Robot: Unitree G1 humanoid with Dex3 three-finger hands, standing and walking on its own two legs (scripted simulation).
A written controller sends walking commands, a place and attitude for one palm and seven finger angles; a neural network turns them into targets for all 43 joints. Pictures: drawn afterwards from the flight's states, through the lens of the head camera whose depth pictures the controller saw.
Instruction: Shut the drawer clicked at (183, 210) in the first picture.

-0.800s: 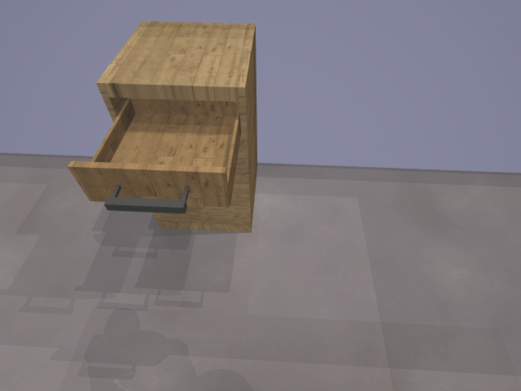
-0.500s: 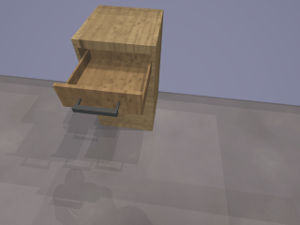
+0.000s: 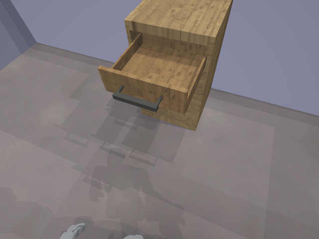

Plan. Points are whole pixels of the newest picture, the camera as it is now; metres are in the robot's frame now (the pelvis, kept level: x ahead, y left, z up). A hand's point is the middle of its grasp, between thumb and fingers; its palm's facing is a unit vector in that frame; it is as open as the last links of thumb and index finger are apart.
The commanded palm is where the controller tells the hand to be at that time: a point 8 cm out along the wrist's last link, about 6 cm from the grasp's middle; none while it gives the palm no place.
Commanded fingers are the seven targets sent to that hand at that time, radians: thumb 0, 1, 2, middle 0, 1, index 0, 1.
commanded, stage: turn or walk to find it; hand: left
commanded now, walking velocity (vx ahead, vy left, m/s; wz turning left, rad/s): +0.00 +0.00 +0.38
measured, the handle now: (137, 97) +0.63 +0.13 -0.13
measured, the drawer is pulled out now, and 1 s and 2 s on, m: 0.29 0.29 0.29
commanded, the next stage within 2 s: stand and wait in 0.02 s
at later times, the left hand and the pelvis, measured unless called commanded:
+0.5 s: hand out of the picture +0.00 +0.16 -0.17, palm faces +0.10 -0.98 -0.17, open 7.4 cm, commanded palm none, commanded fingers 0.00 0.90 0.90 -0.20 -0.30 -0.20 -0.30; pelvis +0.03 +0.00 +0.01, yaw +2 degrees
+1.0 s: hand out of the picture +0.07 +0.18 -0.16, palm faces +0.04 -0.98 -0.21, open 7.4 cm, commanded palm none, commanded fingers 0.00 0.90 0.90 -0.20 -0.30 -0.20 -0.30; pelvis +0.04 +0.00 +0.01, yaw +1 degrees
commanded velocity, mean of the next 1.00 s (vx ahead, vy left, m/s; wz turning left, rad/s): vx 0.00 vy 0.00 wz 0.01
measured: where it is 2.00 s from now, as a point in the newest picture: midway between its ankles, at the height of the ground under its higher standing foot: outside the picture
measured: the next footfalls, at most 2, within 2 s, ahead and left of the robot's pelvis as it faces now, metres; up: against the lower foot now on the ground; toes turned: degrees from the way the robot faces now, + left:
left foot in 0.28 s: +0.06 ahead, +0.13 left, +0.00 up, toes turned +3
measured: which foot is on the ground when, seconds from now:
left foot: up 0.00-0.26, down 0.28-1.00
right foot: down 0.00-1.00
